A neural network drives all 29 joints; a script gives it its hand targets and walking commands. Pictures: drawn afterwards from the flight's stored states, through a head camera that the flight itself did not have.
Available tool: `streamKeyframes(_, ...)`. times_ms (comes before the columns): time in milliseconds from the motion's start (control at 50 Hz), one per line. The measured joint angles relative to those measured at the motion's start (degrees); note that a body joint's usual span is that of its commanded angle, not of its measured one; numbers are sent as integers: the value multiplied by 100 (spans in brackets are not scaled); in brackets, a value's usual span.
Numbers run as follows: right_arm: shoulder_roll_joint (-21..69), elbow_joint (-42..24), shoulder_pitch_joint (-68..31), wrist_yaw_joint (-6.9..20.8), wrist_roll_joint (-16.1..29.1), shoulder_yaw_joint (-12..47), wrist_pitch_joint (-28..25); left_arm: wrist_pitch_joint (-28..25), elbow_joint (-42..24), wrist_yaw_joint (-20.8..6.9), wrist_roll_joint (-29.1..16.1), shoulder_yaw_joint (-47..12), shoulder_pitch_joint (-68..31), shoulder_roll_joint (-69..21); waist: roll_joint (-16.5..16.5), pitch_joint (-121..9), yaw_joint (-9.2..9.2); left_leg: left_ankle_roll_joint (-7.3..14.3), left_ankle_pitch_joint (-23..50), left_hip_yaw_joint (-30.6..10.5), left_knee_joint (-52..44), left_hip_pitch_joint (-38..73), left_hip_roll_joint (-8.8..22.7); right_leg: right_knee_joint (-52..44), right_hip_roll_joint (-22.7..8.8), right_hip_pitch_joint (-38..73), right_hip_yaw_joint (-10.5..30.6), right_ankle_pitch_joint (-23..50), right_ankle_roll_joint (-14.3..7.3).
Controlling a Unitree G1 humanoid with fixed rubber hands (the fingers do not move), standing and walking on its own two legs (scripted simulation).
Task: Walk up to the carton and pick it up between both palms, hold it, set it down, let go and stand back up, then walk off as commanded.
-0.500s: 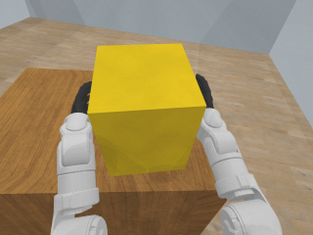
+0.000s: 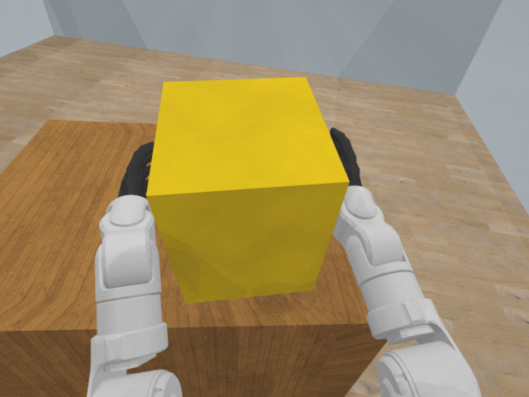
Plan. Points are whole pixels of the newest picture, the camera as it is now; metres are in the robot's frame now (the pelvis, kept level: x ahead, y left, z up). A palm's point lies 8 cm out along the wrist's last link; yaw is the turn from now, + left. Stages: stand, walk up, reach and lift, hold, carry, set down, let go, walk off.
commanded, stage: hold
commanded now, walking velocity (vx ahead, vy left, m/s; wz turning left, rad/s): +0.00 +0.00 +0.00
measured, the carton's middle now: (243, 193) +0.37 +0.01 +0.16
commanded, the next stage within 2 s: none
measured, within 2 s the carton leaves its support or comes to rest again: neither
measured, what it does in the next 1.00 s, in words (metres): stands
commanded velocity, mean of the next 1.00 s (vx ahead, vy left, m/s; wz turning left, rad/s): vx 0.00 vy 0.00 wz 0.00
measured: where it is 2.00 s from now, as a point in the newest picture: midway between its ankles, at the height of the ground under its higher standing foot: outside the picture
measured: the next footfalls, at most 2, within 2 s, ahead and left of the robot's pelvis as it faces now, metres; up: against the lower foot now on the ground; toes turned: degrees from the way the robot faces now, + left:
none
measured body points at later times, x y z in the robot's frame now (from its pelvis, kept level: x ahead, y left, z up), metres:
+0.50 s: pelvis +0.00 +0.00 +0.00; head -0.03 +0.03 +0.45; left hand +0.37 +0.15 +0.17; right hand +0.38 -0.14 +0.18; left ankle +0.04 +0.12 -0.75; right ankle +0.01 -0.12 -0.75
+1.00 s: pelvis +0.00 +0.00 +0.00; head -0.02 +0.03 +0.45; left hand +0.37 +0.15 +0.17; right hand +0.38 -0.14 +0.19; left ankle +0.04 +0.12 -0.75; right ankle +0.01 -0.12 -0.75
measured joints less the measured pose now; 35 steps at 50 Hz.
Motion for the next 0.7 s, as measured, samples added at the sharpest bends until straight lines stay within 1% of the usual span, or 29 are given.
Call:
streamKeyframes(140, 46, 43, -73, 93, -29, -157, -141, -67, 16, 107, -69, -46, -93, 22, -5, -63, 6, -29, 56, -40, 11, -167, 19, 18, 22, -157, -42, 39, -32)
streamKeyframes(240, 85, 282, -240, 137, -175, -293, -109, -116, 321, 29, -32, 46, -265, 42, 31, -86, -26, -12, 105, -38, -63, -143, 2, 23, 4, -168, -45, 43, -26)
streamKeyframes(380, 29, 292, -189, 90, -107, -170, -148, -161, 314, 12, 6, 64, -208, 9, 58, -102, 19, -11, 84, 26, -82, -94, 15, 21, 14, -150, 14, 33, -25)
streamKeyframes(480, 37, 339, -174, 86, -103, -131, -141, -152, 311, 23, -21, 56, -132, 25, 23, -73, 7, -13, 67, 12, -67, -85, 16, 10, 16, -121, -3, 24, -26)
streamKeyframes(600, 47, 131, -85, 52, -18, -102, -200, -171, 102, 120, -147, -72, -18, 75, -17, -112, -28, -21, 28, -21, 3, -173, 19, 8, 22, -160, -39, 9, -26)
streamKeyframes(700, 11, 122, -115, 50, 1, -94, -111, -129, 124, 92, -85, -108, -38, 87, -14, -137, -58, -8, -1, -22, -6, -94, 3, -26, 9, -68, -41, -5, -13)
